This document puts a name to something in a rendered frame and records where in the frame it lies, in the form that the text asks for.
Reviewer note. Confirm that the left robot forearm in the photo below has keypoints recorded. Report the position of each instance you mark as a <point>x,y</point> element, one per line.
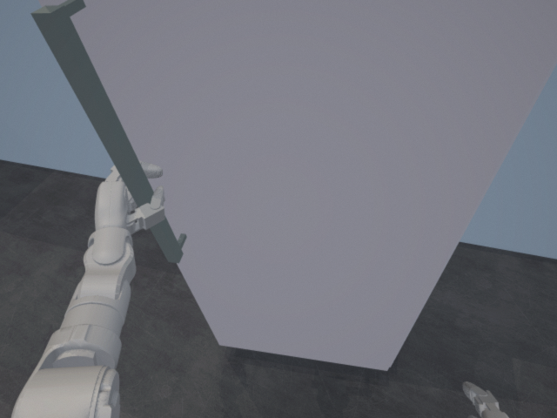
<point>89,334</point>

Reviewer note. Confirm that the fridge door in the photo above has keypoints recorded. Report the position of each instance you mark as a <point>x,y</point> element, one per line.
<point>322,157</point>

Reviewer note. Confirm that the robot left upper arm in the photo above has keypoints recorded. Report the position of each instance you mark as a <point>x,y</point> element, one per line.
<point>72,392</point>

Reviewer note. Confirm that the robot left hand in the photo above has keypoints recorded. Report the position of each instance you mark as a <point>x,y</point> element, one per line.
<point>114,202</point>

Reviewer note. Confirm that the robot right hand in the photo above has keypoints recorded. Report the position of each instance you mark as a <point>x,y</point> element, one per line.
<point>485,403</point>

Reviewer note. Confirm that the handle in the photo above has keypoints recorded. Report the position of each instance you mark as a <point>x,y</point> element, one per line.
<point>60,34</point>

